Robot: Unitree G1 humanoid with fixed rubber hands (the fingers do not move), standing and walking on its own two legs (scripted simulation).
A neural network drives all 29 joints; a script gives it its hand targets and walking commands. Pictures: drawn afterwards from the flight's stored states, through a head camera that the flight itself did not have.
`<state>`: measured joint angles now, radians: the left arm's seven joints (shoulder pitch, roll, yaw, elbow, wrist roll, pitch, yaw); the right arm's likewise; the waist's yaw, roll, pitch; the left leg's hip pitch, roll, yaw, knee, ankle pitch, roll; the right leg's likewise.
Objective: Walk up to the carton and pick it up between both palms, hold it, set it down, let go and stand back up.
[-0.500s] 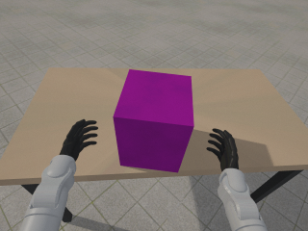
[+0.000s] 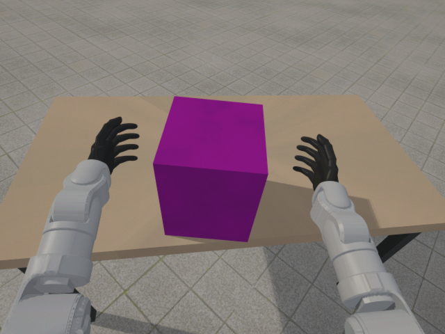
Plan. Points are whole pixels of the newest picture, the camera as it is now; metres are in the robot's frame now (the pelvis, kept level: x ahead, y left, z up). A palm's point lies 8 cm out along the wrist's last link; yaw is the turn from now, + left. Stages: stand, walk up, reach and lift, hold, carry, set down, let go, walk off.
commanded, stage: reach and lift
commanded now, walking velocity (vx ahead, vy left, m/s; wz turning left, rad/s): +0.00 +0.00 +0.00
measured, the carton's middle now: (212, 171) +0.47 -0.01 +0.00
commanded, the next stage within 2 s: none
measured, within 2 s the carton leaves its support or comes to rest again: neither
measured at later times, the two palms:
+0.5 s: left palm (111, 114) +0.45 +0.17 +0.18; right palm (325, 135) +0.41 -0.21 +0.17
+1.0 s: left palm (120, 113) +0.48 +0.16 +0.16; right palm (313, 135) +0.43 -0.19 +0.15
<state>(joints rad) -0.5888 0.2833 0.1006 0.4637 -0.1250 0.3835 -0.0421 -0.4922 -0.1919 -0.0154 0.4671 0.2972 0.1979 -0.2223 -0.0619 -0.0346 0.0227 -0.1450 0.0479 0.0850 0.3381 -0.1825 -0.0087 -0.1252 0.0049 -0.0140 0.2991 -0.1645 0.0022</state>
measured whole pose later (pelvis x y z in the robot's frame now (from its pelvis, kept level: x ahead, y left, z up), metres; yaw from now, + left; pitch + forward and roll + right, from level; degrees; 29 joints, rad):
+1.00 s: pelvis +0.00 +0.00 +0.00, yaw +1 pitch +10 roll -1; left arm -1.18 0.35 -0.05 1.33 -0.21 0.10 -0.01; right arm -1.06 -0.20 0.04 1.16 0.35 0.13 -0.21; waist -0.13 -0.02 -0.13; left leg -0.38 0.05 0.05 0.38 -0.17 -0.01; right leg -0.34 0.01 -0.04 0.31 -0.15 0.00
